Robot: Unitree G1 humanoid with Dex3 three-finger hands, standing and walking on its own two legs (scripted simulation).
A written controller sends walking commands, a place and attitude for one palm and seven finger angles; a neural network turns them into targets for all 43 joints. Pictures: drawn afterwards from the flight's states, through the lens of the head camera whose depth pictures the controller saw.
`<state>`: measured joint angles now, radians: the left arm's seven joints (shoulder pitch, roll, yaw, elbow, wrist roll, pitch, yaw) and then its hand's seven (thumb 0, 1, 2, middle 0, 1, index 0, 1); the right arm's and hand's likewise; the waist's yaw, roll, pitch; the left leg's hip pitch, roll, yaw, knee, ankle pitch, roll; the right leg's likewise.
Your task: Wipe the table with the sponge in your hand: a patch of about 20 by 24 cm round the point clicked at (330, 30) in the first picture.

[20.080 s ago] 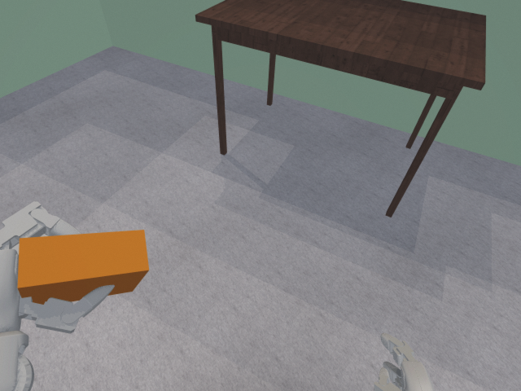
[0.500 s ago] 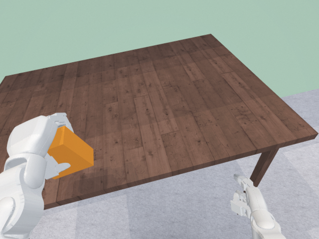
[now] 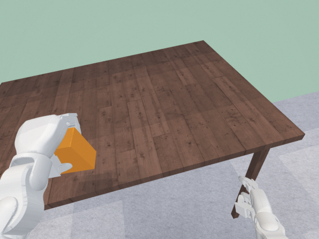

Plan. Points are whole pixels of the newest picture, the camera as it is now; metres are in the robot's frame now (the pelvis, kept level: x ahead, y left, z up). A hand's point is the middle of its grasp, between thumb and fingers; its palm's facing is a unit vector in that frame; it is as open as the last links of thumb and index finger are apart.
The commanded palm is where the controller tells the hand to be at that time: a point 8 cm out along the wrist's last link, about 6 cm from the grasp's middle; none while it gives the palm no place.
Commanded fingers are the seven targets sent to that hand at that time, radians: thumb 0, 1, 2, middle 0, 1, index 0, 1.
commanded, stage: move the sponge above the wiping area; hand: left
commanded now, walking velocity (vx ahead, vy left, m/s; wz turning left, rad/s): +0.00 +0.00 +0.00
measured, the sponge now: (67, 156) +0.23 +0.27 +0.12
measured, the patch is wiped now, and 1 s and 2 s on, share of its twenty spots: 0.00 0.00 0.00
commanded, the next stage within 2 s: none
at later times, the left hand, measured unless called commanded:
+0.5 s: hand (50, 133) +0.25 +0.30 +0.18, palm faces +0.23 -0.04 -0.97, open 9.0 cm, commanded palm +0.20 +0.29 +0.23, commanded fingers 0.00 0.10 1.30 -1.20 -1.60 -1.20 -1.60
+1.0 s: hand (47, 136) +0.25 +0.32 +0.17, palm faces +0.22 -0.11 -0.97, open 9.0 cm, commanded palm +0.20 +0.29 +0.22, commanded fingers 0.00 0.10 1.30 -1.20 -1.60 -1.20 -1.60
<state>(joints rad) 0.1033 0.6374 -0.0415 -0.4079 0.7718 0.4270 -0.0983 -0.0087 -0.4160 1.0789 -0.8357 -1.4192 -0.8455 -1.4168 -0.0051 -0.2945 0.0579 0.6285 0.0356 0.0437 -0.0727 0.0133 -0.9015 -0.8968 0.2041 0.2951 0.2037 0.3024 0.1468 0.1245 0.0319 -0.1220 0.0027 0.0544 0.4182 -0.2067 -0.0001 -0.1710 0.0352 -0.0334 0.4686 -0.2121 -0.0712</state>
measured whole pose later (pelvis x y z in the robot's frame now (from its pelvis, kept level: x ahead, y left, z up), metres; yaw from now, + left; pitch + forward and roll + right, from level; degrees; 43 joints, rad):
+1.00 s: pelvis +0.01 +0.02 +0.00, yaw +0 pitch -4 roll +1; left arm 0.03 0.55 0.00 -0.30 0.80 0.51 -0.05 -0.01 -0.42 1.08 -0.83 -1.42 -0.84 -1.42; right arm 0.00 -0.26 0.07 0.65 0.05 0.06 -0.04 0.01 -0.90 -0.90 0.21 0.30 0.20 0.30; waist 0.13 0.11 0.01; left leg -0.10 -0.02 0.06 0.37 -0.20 0.03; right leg -0.14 0.02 -0.02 0.40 -0.19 -0.04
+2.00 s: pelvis +0.02 +0.01 +0.00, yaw +0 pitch -4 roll +1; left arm 0.11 0.53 -0.07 -0.27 0.85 0.39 -0.05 -0.01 -0.42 1.09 -0.83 -1.43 -0.85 -1.42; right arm 0.03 -0.27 0.04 0.65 0.04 0.03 -0.05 0.01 -0.90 -0.90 0.20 0.30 0.20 0.30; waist 0.14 0.12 0.01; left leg -0.10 -0.01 0.05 0.38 -0.22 0.02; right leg -0.14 0.03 -0.03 0.41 -0.21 -0.05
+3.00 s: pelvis +0.02 +0.01 +0.00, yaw +0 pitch -4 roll +1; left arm 0.08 0.58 0.01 -0.23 0.82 0.44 -0.05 -0.01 -0.42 1.09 -0.83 -1.43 -0.85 -1.42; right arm 0.02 -0.27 0.05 0.66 0.05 0.04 -0.04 0.01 -0.90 -0.90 0.20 0.30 0.20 0.30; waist 0.13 0.11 0.01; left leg -0.10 0.00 0.05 0.39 -0.21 0.01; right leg -0.14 0.04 -0.03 0.41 -0.20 -0.06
